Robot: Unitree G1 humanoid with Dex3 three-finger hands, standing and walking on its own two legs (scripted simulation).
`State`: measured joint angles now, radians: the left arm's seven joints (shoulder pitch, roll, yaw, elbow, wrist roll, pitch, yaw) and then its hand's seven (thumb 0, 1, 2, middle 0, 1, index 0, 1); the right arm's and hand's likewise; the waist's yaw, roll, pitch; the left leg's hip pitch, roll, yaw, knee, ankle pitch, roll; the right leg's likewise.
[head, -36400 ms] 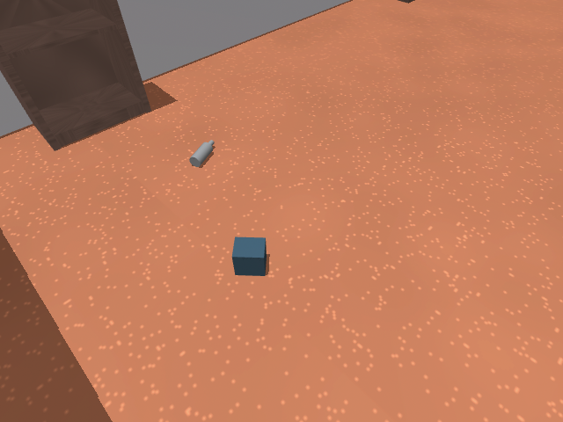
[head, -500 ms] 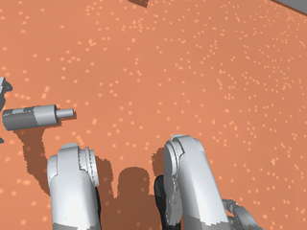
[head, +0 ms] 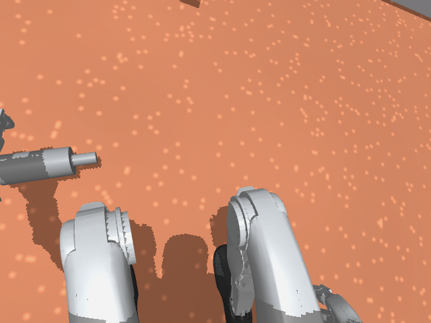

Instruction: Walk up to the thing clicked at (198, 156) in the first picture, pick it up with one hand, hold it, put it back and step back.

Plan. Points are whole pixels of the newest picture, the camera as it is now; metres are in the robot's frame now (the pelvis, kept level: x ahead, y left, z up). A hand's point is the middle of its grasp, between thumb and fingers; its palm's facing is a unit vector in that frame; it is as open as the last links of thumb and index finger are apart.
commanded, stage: approach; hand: left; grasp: from above
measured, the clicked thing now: (50, 163) +0.44 +0.31 -0.28
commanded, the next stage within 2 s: close in in 0.46 s
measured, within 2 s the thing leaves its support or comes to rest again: neither
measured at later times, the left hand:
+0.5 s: hand (13, 153) +0.43 +0.34 -0.16, palm faces -0.43 -0.08 -0.90, open 14.1 cm
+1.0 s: hand (28, 165) +0.42 +0.33 -0.21, palm faces -0.42 -0.10 -0.90, open 14.3 cm
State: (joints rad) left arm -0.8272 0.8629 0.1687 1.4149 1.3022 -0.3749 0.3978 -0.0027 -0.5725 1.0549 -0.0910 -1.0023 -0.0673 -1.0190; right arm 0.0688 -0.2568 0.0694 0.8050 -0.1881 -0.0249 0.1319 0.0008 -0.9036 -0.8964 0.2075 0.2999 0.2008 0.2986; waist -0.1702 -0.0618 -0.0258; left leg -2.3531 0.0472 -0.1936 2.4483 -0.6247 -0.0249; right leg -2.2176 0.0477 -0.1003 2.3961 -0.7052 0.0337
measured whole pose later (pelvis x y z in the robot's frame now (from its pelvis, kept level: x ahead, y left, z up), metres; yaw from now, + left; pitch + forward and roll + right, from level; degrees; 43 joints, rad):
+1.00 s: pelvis +0.00 +0.00 -0.01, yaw -2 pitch +28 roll -9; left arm -0.91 0.87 0.14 1.63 1.37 -0.32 0.58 0.00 -0.56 1.05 -0.09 -0.98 -0.06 -1.00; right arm 0.05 -0.27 0.14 0.78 -0.25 -0.10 0.16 0.00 -0.90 -0.90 0.21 0.30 0.20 0.30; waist -0.26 -0.11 0.02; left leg -2.37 0.05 -0.23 2.50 -0.63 -0.03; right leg -2.23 0.06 -0.12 2.43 -0.70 0.04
